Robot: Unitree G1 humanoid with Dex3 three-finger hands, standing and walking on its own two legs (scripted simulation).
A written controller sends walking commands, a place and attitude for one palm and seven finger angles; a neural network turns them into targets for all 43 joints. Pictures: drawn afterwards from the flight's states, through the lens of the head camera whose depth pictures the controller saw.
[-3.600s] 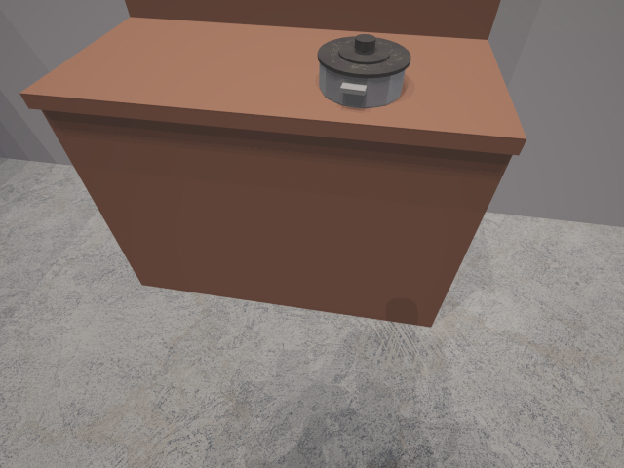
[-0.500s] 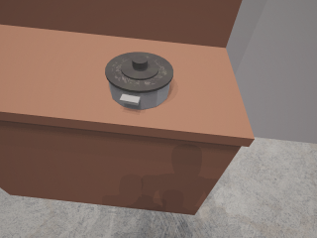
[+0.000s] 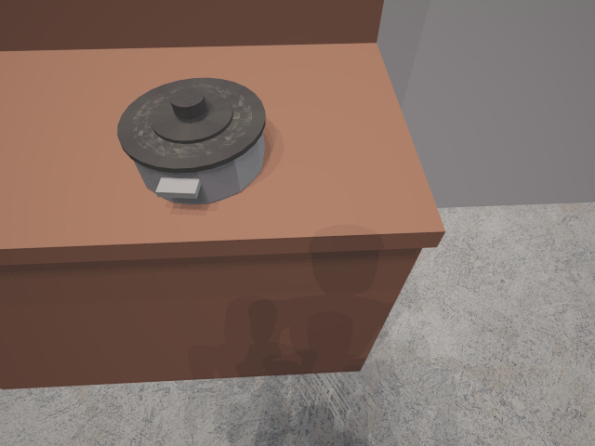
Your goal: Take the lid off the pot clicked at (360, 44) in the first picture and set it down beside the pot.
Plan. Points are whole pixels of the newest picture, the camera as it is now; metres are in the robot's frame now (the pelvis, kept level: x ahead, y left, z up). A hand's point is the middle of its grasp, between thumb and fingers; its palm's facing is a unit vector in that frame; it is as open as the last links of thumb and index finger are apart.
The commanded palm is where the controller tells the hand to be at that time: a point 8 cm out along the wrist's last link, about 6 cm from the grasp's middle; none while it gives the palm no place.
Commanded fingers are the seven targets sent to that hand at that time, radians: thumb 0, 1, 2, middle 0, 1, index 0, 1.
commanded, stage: look again from close up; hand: left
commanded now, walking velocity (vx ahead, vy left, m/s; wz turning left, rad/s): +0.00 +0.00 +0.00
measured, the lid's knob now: (188, 103) +0.53 +0.16 +0.17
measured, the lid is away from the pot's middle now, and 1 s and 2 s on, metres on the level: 0.00 0.00 0.00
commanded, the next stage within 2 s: shuffle to correct the standing spot in 1.56 s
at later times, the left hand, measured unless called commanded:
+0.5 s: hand out of the picture +0.03 +0.14 -0.16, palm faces +0.09 -0.96 -0.26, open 7.3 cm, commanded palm none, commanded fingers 0.00 0.90 0.90 -0.20 -0.30 -0.20 -0.30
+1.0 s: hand out of the picture +0.01 +0.15 -0.16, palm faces +0.09 -0.97 -0.23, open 7.4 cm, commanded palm none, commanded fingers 0.00 0.90 0.90 -0.20 -0.30 -0.20 -0.30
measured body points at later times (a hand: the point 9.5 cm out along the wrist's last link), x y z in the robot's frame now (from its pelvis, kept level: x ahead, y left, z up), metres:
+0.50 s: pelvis +0.02 -0.05 +0.01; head +0.04 -0.07 +0.45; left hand +0.03 +0.19 -0.14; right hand +0.05 -0.28 -0.16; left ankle -0.05 +0.12 -0.72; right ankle -0.01 -0.15 -0.72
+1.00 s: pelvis -0.01 -0.03 +0.01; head +0.01 -0.04 +0.46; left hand +0.00 +0.20 -0.14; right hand -0.01 -0.24 -0.16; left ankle -0.05 +0.12 -0.72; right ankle -0.01 -0.15 -0.72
